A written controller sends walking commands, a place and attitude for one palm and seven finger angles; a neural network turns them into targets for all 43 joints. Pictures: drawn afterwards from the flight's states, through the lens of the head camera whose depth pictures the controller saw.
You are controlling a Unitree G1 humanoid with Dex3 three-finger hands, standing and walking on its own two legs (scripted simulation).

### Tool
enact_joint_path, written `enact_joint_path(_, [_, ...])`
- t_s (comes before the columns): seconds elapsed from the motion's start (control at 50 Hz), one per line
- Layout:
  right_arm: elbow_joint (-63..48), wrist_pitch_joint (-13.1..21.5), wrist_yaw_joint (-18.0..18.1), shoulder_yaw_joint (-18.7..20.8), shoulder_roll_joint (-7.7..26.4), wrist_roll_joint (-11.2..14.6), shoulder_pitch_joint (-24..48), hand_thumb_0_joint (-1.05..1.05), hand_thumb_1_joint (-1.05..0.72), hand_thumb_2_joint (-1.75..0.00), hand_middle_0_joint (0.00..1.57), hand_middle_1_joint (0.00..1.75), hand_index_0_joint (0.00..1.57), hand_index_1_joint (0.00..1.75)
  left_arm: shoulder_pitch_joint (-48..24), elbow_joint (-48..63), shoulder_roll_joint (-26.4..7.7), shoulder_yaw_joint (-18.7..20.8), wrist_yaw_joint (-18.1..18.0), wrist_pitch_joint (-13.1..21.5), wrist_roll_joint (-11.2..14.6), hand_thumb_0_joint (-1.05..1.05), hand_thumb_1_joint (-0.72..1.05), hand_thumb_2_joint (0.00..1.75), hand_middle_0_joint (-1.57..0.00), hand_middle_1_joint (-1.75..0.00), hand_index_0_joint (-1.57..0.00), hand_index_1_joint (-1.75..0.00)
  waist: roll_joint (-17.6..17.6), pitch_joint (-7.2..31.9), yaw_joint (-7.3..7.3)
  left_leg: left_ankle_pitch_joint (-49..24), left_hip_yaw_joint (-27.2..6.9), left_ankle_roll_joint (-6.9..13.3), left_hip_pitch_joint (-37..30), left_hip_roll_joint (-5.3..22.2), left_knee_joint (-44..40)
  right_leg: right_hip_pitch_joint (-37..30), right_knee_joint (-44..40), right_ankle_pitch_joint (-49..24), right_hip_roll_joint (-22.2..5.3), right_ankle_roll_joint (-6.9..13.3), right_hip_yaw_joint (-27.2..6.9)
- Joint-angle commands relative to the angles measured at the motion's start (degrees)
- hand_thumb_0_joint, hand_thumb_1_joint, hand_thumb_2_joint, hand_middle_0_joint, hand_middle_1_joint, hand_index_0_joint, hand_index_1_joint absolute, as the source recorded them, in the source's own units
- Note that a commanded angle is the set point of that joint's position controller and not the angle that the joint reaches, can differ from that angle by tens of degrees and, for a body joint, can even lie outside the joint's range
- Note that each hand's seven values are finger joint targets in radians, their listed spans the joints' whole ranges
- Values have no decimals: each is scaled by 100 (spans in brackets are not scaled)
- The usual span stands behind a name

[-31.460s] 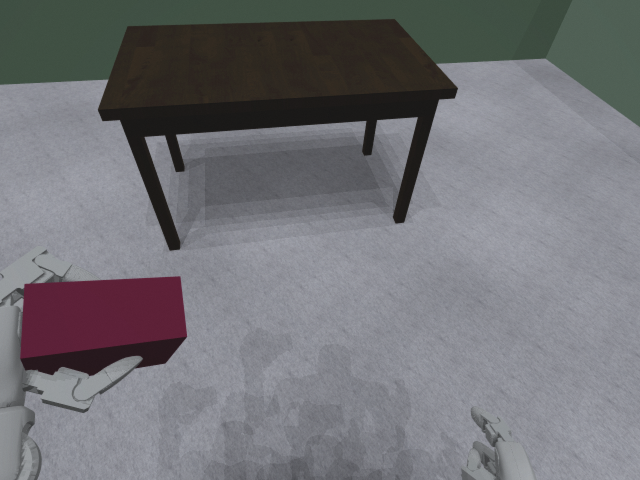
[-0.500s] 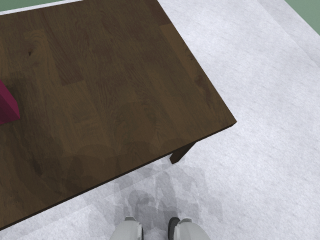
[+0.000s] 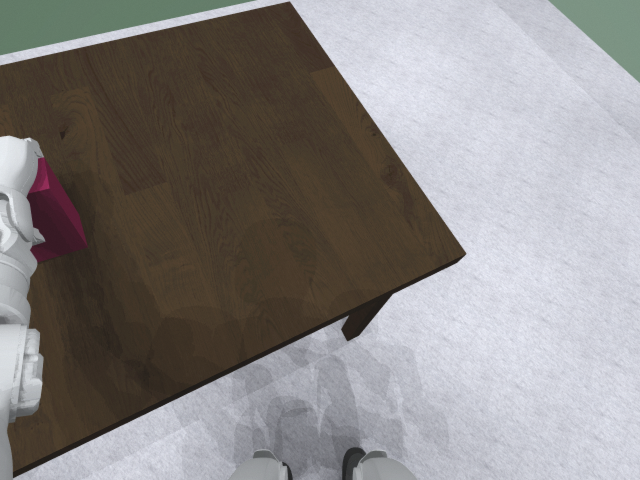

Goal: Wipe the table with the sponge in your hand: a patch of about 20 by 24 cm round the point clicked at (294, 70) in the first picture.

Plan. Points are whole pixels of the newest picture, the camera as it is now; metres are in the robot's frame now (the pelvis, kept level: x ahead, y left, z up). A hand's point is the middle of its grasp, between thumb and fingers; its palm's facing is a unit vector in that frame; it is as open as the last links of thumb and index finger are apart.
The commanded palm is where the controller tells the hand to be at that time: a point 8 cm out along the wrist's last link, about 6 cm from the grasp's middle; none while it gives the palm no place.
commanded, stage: wipe back along the middle lane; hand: left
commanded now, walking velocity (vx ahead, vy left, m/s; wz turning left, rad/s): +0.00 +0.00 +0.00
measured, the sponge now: (27, 226) +0.42 +0.39 -0.04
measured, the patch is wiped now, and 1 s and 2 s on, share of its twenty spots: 0.50 0.70 0.75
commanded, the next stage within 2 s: slide across to the third lane in 1.82 s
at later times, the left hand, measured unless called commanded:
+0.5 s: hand (30, 226) +0.40 +0.36 +0.00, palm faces -0.15 +0.00 -0.99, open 9.7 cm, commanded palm +0.37 +0.32 +0.03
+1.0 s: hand (35, 263) +0.36 +0.34 +0.00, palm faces -0.10 -0.01 -1.00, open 9.7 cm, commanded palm +0.32 +0.30 +0.03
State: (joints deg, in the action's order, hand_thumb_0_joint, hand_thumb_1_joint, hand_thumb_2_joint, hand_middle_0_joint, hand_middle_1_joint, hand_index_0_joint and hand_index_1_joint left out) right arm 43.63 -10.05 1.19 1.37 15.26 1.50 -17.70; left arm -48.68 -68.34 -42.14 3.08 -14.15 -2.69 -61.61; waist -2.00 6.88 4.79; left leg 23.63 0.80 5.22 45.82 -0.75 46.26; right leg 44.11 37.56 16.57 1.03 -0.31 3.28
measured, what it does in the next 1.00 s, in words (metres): stands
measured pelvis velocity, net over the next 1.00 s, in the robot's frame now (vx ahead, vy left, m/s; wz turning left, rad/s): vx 0.00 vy -0.01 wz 0.00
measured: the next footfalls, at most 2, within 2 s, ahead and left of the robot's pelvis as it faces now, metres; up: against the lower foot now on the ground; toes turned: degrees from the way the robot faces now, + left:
none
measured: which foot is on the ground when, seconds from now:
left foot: down 0.00-1.00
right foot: down 0.00-1.00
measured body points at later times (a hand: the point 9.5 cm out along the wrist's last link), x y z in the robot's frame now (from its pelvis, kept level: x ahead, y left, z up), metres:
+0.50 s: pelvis +0.01 -0.02 +0.00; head +0.11 +0.00 +0.44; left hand +0.41 +0.35 +0.06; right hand +0.06 -0.30 -0.12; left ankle -0.03 +0.05 -0.70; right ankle +0.00 -0.15 -0.70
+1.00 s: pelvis +0.00 -0.01 +0.01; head +0.08 -0.01 +0.45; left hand +0.36 +0.33 +0.06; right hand +0.11 -0.28 -0.12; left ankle -0.03 +0.05 -0.70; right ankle +0.00 -0.15 -0.70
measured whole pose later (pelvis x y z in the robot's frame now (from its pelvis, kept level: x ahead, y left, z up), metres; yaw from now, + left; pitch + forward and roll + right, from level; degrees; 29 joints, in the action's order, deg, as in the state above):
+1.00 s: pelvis +0.00 -0.01 +0.01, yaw +0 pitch +17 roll -3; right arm 40.9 -8.1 -0.1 2.7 15.7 3.1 -13.3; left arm -24.7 -47.5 -30.6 2.2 -19.4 -7.7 -57.2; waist -2.2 9.0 -0.3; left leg 23.0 2.2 4.4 36.3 -1.0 42.2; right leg 36.6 36.9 17.3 0.8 -0.5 1.7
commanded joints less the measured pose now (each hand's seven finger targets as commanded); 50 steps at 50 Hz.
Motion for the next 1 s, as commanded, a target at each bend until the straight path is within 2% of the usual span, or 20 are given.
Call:
enact_joint_path(0.0, [-152,-25,60,369,1221,-22,-953,0,-90,-90,20,30,20,30,-920,530,-884,98,96,132,35,0,10,130,-120,-160,-120,-160,-291,2243,81,-3652,-569,-514,-2121,381,-392,-855,-81,-1488,251,406,-71])
enact_joint_path(0.04, [-199,-29,51,367,1223,-11,-943,0,-90,-90,20,30,20,30,-572,553,-973,242,100,182,62,0,10,130,-120,-160,-120,-160,-333,2284,-45,-3809,-519,-495,-2053,347,-393,-1031,-23,-1683,238,417,-73])
enact_joint_path(0.08, [-224,-35,27,372,1215,4,-876,0,-90,-90,20,30,20,30,-434,548,-814,126,71,172,8,0,10,130,-120,-160,-120,-160,-224,2010,-34,-3541,-490,-468,-1873,331,-428,-974,-42,-1577,233,415,-67])
enact_joint_path(0.14, [-254,-16,3,399,1218,13,-831,0,-90,-90,20,30,20,30,-232,641,-800,207,-6,165,48,0,10,130,-120,-160,-120,-160,-303,2090,-115,-3579,-456,-450,-1909,323,-424,-1027,2,-1642,223,425,-78])
enact_joint_path(0.18, [-281,-2,-26,408,1200,30,-776,0,-90,-90,20,30,20,30,-61,520,-506,13,-41,95,56,0,10,130,-120,-160,-120,-160,-54,1902,-54,-3277,-424,-415,-1747,304,-449,-1012,-48,-1555,228,411,-73])
enact_joint_path(0.24, [-311,24,-26,402,1228,47,-756,0,-90,-90,20,30,20,30,164,529,-725,237,-66,65,92,0,10,130,-120,-160,-120,-160,-1,2056,-170,-3175,-337,-340,-1625,245,-464,-1323,-5,-1783,201,419,-119])
enact_joint_path(0.3, [-334,50,-53,419,1192,68,-659,0,-90,-90,20,30,20,30,273,614,-351,-47,-70,-12,80,0,10,130,-120,-160,-120,-160,38,1873,-132,-3031,-304,-321,-1609,241,-485,-1244,-50,-1733,186,411,-128])
enact_joint_path(0.32, [-339,72,-49,432,1186,70,-615,0,-90,-90,20,30,20,30,286,755,-409,64,-69,13,124,0,10,130,-120,-160,-120,-160,-132,1953,-186,-3214,-308,-334,-1702,263,-490,-1278,-36,-1830,169,427,-156])
enact_joint_path(0.38, [-400,77,-64,438,1187,78,-557,0,-90,-90,20,30,20,30,707,770,-329,84,-72,-8,177,0,10,130,-120,-160,-120,-160,264,1967,-205,-3091,-233,-273,-1575,219,-477,-1549,-72,-2042,168,390,-176])
enact_joint_path(0.44, [-426,104,-59,442,1187,83,-491,0,-90,-90,20,30,20,30,886,900,-381,177,-107,5,188,0,10,130,-120,-160,-120,-160,124,1934,-283,-3166,-230,-271,-1588,203,-501,-1614,-41,-2129,141,403,-175])
enact_joint_path(0.46, [-453,114,-75,453,1164,91,-432,0,-90,-90,20,30,20,30,1014,947,-191,70,-119,-14,214,0,10,130,-120,-160,-120,-160,256,1888,-262,-3081,-211,-260,-1584,204,-531,-1639,-80,-2108,143,384,-174])
enact_joint_path(0.52, [-473,155,-74,468,1164,100,-324,0,-90,-90,20,30,20,30,1104,1105,-252,200,-176,-43,216,0,10,130,-120,-160,-120,-160,214,1844,-322,-3100,-234,-267,-1600,214,-572,-1654,-88,-2094,116,403,-201])
enact_joint_path(0.56, [-498,171,-100,468,1140,106,-284,0,-90,-90,20,30,20,30,1286,1156,30,-9,-200,-109,233,0,10,130,-120,-160,-120,-160,249,1749,-307,-3053,-227,-271,-1677,201,-604,-1604,-123,-1976,125,385,-152])
enact_joint_path(0.62, [-521,200,-82,462,1163,111,-172,0,-90,-90,20,30,20,30,1420,1261,-257,302,-235,-152,270,0,10,130,-120,-160,-120,-160,255,1760,-420,-2939,-215,-257,-1615,188,-673,-1793,-146,-2033,98,414,-207])
enact_joint_path(0.68, [-567,221,-102,446,1112,130,-100,0,-90,-90,20,30,20,30,1491,1292,192,-105,-227,-253,243,0,10,130,-120,-160,-120,-160,268,1499,-338,-2766,-240,-277,-1699,180,-732,-1587,-202,-1718,111,397,-129])
enact_joint_path(0.78, [-616,258,-82,454,1099,118,-10,0,-90,-90,20,30,20,30,1637,1530,303,-137,-216,-328,270,0,10,130,-120,-160,-120,-160,347,1574,-357,-2768,-258,-290,-1802,189,-760,-1647,-219,-1681,112,404,-141])
enact_joint_path(0.82, [-668,283,-78,451,1092,133,80,0,-90,-90,20,30,20,30,1932,1680,207,56,-213,-327,329,0,10,130,-120,-160,-120,-160,233,1619,-495,-3055,-329,-321,-1848,218,-791,-1713,-185,-1748,102,439,-150])
enact_joint_path(0.86, [-709,291,-98,464,1048,128,92,0,-90,-90,20,30,20,30,2136,1846,546,-200,-215,-378,350,0,10,130,-120,-160,-120,-160,215,1597,-445,-3131,-322,-340,-1984,226,-768,-1644,-197,-1688,116,407,-101])
enact_joint_path(0.92, [-762,321,-93,452,1047,142,255,0,-90,-90,20,30,20,30,2320,2098,563,-107,-235,-471,446,0,10,130,-120,-160,-120,-160,264,1538,-502,-3196,-363,-357,-2014,266,-826,-1686,-209,-1703,112,422,-128])
enact_joint_path(0.98, [-772,325,-85,424,1040,142,294,0,-90,-90,20,30,20,30,2312,2136,725,-314,-238,-627,430,0,10,130,-120,-160,-120,-160,391,1281,-429,-2764,-373,-355,-1964,232,-914,-1634,-280,-1426,118,405,-80])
